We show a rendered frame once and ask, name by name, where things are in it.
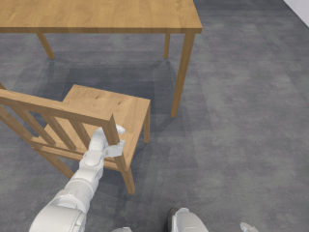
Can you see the table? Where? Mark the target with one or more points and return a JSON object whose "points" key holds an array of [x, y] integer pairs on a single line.
{"points": [[106, 17]]}

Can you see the robot left forearm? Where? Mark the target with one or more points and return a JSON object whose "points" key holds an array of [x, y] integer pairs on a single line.
{"points": [[82, 186]]}

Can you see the right robot hand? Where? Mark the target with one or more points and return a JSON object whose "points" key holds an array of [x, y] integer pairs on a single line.
{"points": [[247, 228]]}

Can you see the chair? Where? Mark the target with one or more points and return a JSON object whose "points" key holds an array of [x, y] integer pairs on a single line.
{"points": [[72, 122]]}

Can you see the left robot hand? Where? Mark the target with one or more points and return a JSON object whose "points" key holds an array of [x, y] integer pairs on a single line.
{"points": [[99, 142]]}

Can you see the robot right thigh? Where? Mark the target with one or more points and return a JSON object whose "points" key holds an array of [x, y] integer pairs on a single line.
{"points": [[187, 222]]}

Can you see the left robot upper arm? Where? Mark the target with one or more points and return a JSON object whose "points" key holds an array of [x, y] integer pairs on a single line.
{"points": [[55, 218]]}

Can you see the robot right foot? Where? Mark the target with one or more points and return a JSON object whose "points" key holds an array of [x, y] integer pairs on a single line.
{"points": [[171, 213]]}

